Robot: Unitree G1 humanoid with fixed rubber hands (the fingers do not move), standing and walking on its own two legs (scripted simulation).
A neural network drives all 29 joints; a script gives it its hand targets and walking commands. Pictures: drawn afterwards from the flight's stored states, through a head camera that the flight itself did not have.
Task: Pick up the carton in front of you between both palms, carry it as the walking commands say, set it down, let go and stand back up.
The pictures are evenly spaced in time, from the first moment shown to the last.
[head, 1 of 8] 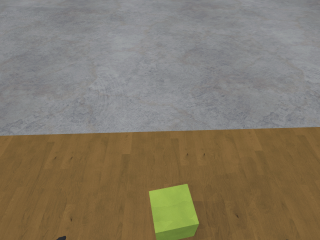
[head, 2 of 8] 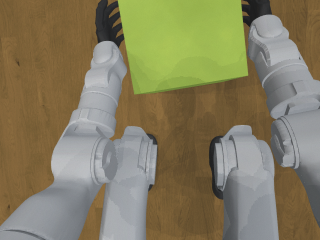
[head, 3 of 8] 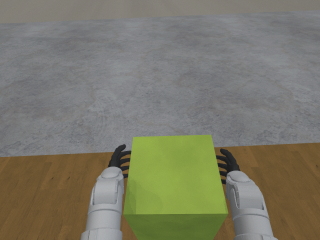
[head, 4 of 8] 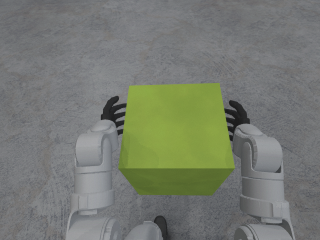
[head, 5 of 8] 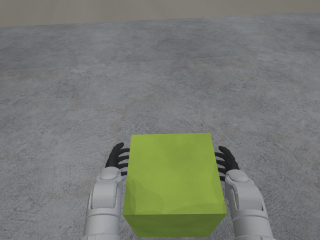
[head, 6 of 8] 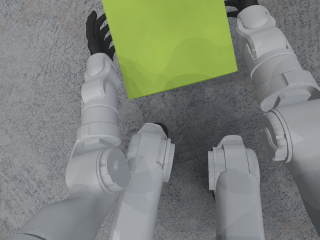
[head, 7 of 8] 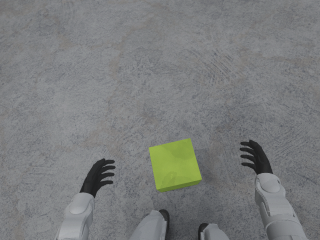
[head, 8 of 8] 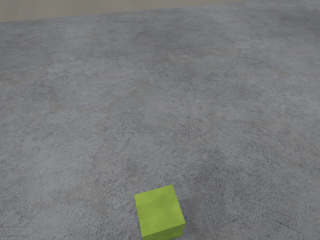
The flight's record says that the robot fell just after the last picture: no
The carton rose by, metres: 0.69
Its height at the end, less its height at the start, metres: -0.08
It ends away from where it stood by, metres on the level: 1.96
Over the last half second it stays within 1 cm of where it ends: yes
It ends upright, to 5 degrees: yes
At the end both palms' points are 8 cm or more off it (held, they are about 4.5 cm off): yes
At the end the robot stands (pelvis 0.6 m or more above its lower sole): yes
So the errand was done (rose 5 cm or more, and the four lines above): yes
